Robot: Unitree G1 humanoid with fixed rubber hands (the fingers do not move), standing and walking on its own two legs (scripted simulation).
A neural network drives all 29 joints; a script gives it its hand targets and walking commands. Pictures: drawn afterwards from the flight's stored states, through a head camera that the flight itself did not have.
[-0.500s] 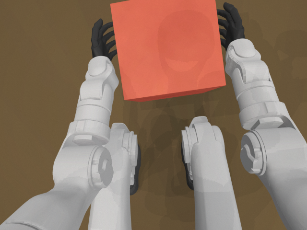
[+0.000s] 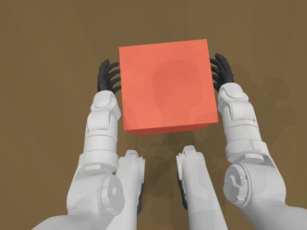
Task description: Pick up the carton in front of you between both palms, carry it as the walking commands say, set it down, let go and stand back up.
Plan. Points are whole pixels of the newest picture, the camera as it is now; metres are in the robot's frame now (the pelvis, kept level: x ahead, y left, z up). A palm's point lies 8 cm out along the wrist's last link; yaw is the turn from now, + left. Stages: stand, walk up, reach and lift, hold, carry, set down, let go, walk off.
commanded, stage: reach and lift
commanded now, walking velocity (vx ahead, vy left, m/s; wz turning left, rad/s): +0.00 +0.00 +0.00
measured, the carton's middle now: (164, 96) +0.45 -0.03 -0.13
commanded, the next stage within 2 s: hold in 2.00 s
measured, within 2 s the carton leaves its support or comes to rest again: neither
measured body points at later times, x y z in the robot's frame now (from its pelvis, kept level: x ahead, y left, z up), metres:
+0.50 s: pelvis +0.05 +0.00 +0.14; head +0.16 -0.01 +0.58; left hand +0.42 +0.13 +0.11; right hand +0.42 -0.17 +0.10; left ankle +0.09 +0.12 -0.49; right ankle +0.10 -0.12 -0.49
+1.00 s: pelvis +0.08 +0.00 +0.24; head +0.05 +0.00 +0.69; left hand +0.39 +0.14 +0.26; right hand +0.38 -0.16 +0.25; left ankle +0.09 +0.12 -0.49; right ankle +0.10 -0.12 -0.49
